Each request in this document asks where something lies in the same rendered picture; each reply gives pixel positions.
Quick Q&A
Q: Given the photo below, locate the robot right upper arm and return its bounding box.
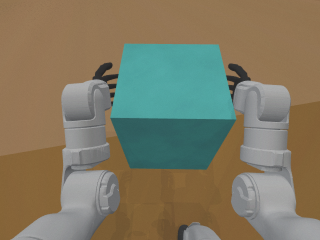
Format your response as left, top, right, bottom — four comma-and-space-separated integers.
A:
231, 172, 320, 240

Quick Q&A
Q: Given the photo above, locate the robot left upper arm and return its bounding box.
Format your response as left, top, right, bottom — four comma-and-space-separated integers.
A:
11, 170, 120, 240

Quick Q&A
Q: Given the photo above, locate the robot right hand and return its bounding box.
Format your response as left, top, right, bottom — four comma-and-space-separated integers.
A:
226, 63, 251, 103

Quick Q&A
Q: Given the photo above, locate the carton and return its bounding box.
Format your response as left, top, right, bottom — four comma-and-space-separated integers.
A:
110, 43, 237, 170

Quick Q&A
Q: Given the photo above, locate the robot right thigh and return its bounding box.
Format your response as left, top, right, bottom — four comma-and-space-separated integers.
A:
183, 225, 221, 240

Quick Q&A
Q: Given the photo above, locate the right robot forearm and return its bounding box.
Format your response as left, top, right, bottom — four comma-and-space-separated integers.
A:
233, 80, 296, 208

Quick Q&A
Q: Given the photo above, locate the right robot shin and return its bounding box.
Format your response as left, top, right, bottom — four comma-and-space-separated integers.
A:
183, 222, 201, 240

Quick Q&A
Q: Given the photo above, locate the robot left hand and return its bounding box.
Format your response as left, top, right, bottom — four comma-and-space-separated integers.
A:
92, 62, 119, 106

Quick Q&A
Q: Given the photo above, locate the left robot forearm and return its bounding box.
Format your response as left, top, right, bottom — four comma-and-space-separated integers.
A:
60, 79, 112, 206

